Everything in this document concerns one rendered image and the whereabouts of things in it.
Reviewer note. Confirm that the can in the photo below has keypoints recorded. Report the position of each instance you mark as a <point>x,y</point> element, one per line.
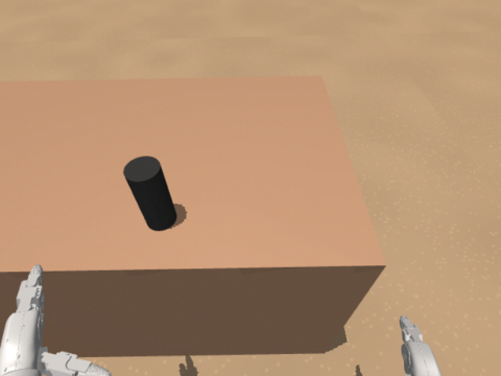
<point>148,185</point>

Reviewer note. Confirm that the right robot hand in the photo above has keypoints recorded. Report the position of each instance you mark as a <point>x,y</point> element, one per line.
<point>418,357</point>

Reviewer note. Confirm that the left robot hand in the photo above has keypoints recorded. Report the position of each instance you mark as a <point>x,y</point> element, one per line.
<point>22,344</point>

